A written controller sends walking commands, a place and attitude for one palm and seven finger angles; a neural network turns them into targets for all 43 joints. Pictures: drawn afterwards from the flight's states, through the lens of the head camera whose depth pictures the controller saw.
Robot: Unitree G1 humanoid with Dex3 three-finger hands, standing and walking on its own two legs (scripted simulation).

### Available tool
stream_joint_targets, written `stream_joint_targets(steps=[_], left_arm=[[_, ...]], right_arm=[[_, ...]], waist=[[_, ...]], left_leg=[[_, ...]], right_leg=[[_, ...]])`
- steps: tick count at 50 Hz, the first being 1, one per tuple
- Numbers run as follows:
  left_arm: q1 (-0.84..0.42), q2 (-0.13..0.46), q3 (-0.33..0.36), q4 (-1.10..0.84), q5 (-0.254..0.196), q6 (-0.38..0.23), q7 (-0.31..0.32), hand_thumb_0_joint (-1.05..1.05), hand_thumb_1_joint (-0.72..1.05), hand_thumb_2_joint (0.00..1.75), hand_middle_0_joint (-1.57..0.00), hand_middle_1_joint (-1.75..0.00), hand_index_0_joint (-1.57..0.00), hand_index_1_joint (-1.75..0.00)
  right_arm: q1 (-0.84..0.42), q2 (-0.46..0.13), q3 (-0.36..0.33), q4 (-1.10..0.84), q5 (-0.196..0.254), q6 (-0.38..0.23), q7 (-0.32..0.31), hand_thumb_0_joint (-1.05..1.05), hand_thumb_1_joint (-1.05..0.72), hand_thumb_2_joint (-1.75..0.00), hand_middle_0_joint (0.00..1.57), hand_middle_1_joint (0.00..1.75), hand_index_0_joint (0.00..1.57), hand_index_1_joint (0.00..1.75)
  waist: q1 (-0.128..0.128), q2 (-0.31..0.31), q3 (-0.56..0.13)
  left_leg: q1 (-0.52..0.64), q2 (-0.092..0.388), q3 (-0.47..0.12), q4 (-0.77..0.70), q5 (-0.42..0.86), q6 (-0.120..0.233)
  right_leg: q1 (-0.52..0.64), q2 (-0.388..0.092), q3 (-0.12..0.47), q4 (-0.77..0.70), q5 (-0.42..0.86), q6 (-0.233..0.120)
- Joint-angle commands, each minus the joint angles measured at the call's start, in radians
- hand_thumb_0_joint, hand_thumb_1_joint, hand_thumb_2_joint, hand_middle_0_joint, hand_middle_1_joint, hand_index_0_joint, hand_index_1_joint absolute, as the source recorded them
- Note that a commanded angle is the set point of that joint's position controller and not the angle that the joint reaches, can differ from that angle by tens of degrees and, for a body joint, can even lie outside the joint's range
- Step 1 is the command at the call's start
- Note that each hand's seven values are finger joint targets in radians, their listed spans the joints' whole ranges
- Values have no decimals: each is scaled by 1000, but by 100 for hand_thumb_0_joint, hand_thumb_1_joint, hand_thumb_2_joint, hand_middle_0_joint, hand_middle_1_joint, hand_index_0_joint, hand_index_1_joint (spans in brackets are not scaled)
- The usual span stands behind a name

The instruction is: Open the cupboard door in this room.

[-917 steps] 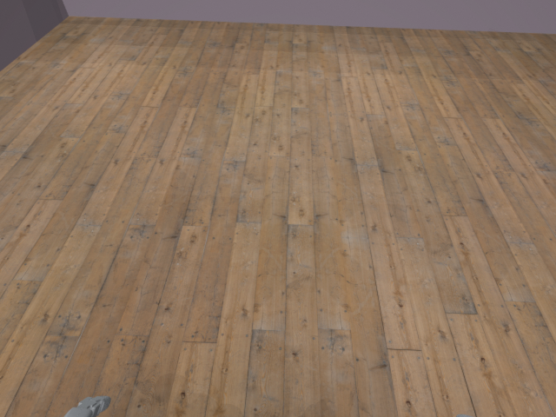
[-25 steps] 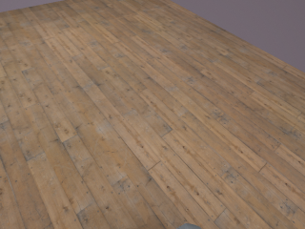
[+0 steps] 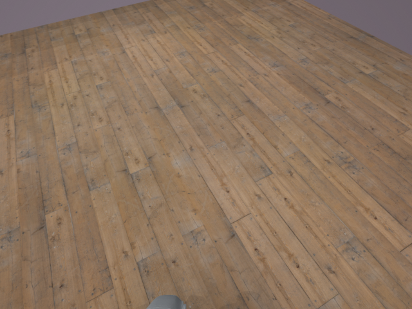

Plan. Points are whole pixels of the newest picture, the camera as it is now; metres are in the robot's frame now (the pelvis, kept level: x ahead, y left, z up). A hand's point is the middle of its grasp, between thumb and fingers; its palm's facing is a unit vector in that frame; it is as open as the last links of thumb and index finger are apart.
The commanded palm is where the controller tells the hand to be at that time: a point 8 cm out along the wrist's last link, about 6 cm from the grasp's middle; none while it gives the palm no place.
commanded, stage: turn or walk to find it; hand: left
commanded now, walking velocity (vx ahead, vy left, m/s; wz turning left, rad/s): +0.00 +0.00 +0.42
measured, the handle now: out of the picture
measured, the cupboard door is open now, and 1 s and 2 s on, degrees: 0 0 0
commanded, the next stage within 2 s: stand and wait in 1.66 s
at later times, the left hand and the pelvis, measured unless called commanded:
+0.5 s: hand out of the picture +0.02 +0.25 -0.16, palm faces +0.22 -0.94 -0.26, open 7.4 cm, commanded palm none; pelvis -0.03 +0.03 +0.00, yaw +11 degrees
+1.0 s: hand out of the picture -0.12 +0.20 -0.18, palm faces +0.46 -0.85 -0.23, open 7.4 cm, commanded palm none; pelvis -0.07 +0.01 -0.01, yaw +26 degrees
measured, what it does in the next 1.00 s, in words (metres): steps on the spot, turning left: left foot, then right foot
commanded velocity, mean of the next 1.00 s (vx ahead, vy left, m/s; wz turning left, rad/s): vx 0.00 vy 0.00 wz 0.42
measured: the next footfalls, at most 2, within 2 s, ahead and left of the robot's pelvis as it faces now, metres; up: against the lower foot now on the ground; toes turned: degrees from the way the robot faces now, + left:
left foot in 0.16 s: +0.01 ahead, +0.15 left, +0.00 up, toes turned +9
right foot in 0.58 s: +0.04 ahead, -0.09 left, +0.00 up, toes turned +10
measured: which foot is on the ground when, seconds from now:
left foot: up 0.00-0.14, down 0.16-0.58, up 0.60-1.00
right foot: down 0.00-0.16, up 0.18-0.56, down 0.58-1.00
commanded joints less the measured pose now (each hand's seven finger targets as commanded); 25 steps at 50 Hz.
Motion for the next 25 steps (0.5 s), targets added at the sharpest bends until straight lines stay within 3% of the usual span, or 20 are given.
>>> stream_joint_targets(steps=[1,2,4,5,6,7,8,9,10,11,13,15,19,22,25], left_arm=[[75,248,64,-34,6,-15,13,0,90,90,-20,-30,-20,-30],[82,255,68,-29,6,-13,13,0,90,90,-20,-30,-20,-30],[65,257,70,-20,4,-9,12,0,90,90,-20,-30,-20,-30],[52,256,72,-20,-1,-5,12,0,90,90,-20,-30,-20,-30],[49,240,68,-22,-10,2,9,0,90,90,-20,-30,-20,-30],[72,186,63,-44,-17,10,4,0,90,90,-20,-30,-20,-30],[17,136,37,-77,-12,14,0,0,90,90,-20,-30,-20,-30],[-47,142,36,-82,-8,29,9,0,90,90,-20,-30,-20,-30],[-80,147,43,-73,-13,33,7,0,90,90,-20,-30,-20,-30],[-66,153,47,-56,-13,31,0,0,90,90,-20,-30,-20,-30],[-22,148,48,-26,-10,24,-10,0,90,90,-20,-30,-20,-30],[-10,146,45,-21,-11,23,-9,0,90,90,-20,-30,-20,-30],[-53,138,39,-45,-14,22,-4,0,90,90,-20,-30,-20,-30],[-65,125,34,-61,-17,20,-1,0,90,90,-20,-30,-20,-30],[-13,124,34,-55,-20,14,0,0,90,90,-20,-30,-20,-30]], right_arm=[[-82,-33,7,-93,9,-40,0,0,-90,-90,20,30,20,30],[-82,-34,10,-94,12,-44,-2,0,-90,-90,20,30,20,30],[-41,-35,13,-86,13,-53,-5,0,-90,-90,20,30,20,30],[-8,-42,11,-76,11,-58,-6,0,-90,-90,20,30,20,30],[26,-73,5,-68,9,-66,-4,0,-90,-90,20,30,20,30],[47,-162,-16,-72,1,-77,-6,0,-90,-90,20,30,20,30],[91,-230,-30,-72,3,-70,-9,0,-90,-90,20,30,20,30],[119,-220,-31,-50,0,-71,-22,0,-90,-90,20,30,20,30],[78,-204,-25,-53,-3,-67,-32,0,-90,-90,20,30,20,30],[17,-172,-16,-68,-4,-67,-35,0,-90,-90,20,30,20,30],[-21,-145,-4,-82,-1,-77,-36,0,-90,-90,20,30,20,30],[-8,-144,-6,-83,1,-80,-35,0,-90,-90,20,30,20,30],[31,-147,-13,-80,-1,-76,-33,0,-90,-90,20,30,20,30],[19,-153,-21,-88,-5,-67,-30,0,-90,-90,20,30,20,30],[-14,-155,-27,-101,-7,-60,-25,0,-90,-90,20,30,20,30]], waist=[[69,-220,-115],[73,-231,-125],[48,-227,-145],[28,-210,-154],[4,-129,-171],[-7,110,-200],[-32,269,-158],[-63,267,-159],[-47,259,-104],[-21,205,-78],[11,127,-98],[7,107,-131],[-14,96,-133],[-18,127,-131],[5,144,-131]], left_leg=[[-12,-3,57,-189,-45,-3],[13,-4,67,-235,-46,1],[87,-11,92,-390,19,9],[169,-11,100,-498,119,15],[295,10,73,-623,253,30],[437,199,-178,-684,446,106],[431,365,-332,-706,695,200],[356,361,-340,-721,656,230],[305,323,-320,-726,586,236],[280,281,-271,-721,543,232],[305,223,-195,-704,596,205],[344,206,-175,-696,638,205],[368,216,-228,-687,656,229],[327,210,-260,-670,628,232],[234,182,-296,-653,565,215]], right_leg=[[158,-251,149,-131,457,-130],[161,-258,151,-115,473,-131],[154,-255,123,-56,487,-104],[115,-241,89,-11,442,-69],[25,-212,53,77,352,-19],[-181,-107,2,250,69,49],[-321,-28,25,416,-344,83],[-311,-26,117,507,-351,80],[-333,-25,147,562,-300,78],[-338,-26,158,587,-230,77],[-323,-14,150,593,-146,84],[-314,-6,153,573,-126,93],[-303,11,160,475,-154,100],[-235,32,151,333,-178,94],[-101,64,128,165,-128,81]])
